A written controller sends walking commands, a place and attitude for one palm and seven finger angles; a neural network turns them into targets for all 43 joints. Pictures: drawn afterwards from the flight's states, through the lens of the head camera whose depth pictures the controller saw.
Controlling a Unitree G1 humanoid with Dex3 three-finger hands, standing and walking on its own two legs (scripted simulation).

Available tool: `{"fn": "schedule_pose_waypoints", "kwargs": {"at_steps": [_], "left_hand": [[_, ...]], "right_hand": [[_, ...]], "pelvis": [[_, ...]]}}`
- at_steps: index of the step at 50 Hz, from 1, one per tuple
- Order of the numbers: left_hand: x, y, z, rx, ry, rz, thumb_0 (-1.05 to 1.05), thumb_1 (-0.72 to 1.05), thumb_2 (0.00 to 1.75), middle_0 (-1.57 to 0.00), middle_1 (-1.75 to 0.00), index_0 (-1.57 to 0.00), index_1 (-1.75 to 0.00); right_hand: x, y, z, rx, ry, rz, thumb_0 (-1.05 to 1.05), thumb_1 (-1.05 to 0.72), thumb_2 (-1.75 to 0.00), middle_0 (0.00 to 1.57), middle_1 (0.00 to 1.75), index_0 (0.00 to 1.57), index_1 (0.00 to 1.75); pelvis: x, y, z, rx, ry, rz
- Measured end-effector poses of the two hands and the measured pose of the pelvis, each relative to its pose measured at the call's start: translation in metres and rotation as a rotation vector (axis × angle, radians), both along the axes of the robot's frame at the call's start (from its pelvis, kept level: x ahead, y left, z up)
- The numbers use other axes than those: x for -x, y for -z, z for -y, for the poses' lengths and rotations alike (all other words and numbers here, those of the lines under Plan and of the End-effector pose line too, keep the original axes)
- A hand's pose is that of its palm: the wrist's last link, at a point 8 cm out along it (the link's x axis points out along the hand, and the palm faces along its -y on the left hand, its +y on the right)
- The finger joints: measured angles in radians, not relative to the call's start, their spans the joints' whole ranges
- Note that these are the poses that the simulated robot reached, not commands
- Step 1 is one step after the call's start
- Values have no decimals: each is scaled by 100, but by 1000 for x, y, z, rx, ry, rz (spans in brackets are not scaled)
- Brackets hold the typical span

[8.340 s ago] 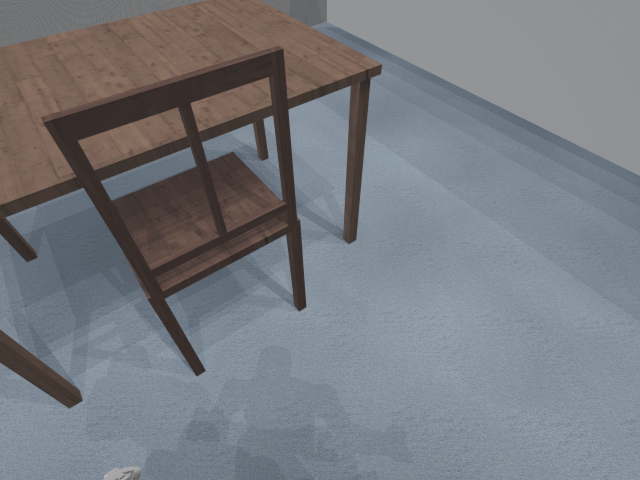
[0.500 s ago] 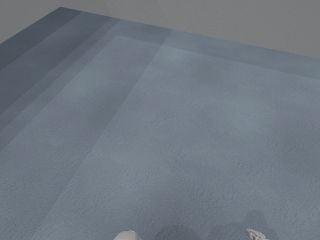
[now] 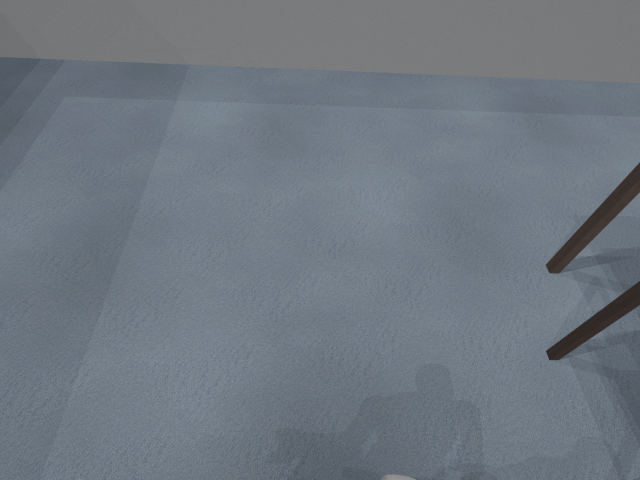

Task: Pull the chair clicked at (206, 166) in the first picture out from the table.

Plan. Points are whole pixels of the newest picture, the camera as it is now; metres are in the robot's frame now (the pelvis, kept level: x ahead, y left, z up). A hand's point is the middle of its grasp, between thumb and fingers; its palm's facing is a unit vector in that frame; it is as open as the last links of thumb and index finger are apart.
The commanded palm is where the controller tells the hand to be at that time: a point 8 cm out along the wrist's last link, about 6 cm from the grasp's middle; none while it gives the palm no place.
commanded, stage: turn to face it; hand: left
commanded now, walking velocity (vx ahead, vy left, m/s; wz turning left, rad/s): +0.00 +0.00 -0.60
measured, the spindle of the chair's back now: out of the picture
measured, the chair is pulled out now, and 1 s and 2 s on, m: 0.00 0.00 0.00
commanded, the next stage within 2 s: none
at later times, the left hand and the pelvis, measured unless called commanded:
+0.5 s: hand out of the picture +0.12 +0.12 -0.16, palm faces -0.25 -0.94 -0.24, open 7.4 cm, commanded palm none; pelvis +0.00 -0.04 +0.00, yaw -17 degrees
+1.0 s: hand (205, 455) +0.17 +0.17 -0.17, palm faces -0.52 -0.83 -0.21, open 7.4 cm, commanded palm none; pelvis +0.01 +0.02 +0.00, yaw -36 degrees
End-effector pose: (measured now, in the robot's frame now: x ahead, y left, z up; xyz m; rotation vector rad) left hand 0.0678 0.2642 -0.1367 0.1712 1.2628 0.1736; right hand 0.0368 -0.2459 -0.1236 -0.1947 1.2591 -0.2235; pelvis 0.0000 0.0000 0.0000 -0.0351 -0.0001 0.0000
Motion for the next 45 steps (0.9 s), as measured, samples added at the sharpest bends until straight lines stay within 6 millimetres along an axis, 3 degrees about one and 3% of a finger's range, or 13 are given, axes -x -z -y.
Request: {"fn": "schedule_pose_waypoints", "kwargs": {"at_steps": [6, 9, 12, 18, 25, 30, 33, 39, 45], "left_hand": [[-68, -7, 48, -35, 165, 114, 0, 91, 90, -20, -30, -20, -30], [-87, -14, 71, -51, 218, 165, 0, 91, 90, -20, -30, -20, -30], [-90, -22, 86, -55, 238, 175, 0, 91, 90, -20, -30, -20, -30], [-78, -23, 101, -37, 282, 120, 0, 91, 90, -20, -30, -20, -30], [-58, -10, 92, -12, 302, 40, 0, 90, 90, -20, -30, -20, -30], [-50, 4, 67, -2, 311, -23, 0, 90, 90, -20, -30, -20, -30], [-55, 19, 49, 6, 326, -50, 0, 90, 90, -20, -30, -20, -30], [-79, 19, 29, 17, 403, -64, 0, 91, 90, -20, -30, -20, -30], [-105, 10, 28, 8, 488, -59, 0, 91, 90, -20, -30, -20, -30]], "right_hand": [[61, 30, 38, -34, 144, -94, 1, -90, -90, 20, 30, 21, 30], [78, 39, 53, -41, 189, -137, 1, -90, -90, 20, 30, 20, 30], [77, 34, 61, -45, 213, -126, 1, -91, -90, 20, 30, 20, 30], [52, 21, 70, -45, 246, -6, 1, -91, -90, 19, 30, 20, 30], [24, 9, 68, -12, 262, 89, 1, -91, -90, 20, 30, 20, 30], [7, -3, 55, 32, 276, 147, 1, -91, -90, 20, 30, 20, 30], [5, -9, 43, 70, 294, 184, 1, -90, -90, 20, 30, 20, 30], [33, -23, 11, 92, 352, 160, 1, -90, -90, 20, 30, 21, 30], [75, -22, -16, 71, 467, 114, 1, -90, -90, 20, 30, 21, 30]], "pelvis": [[-1, 15, 28, -38, 87, -9], [0, 17, 39, -32, 114, -2], [0, 10, 47, -47, 145, 8], [2, 1, 54, -59, 217, 14], [1, 1, 43, -44, 297, 10], [-2, 5, 24, -28, 355, 1], [-6, 11, 9, -15, 389, -6], [-7, 3, -11, 4, 479, 12], [-10, -3, -21, 16, 555, 4]]}}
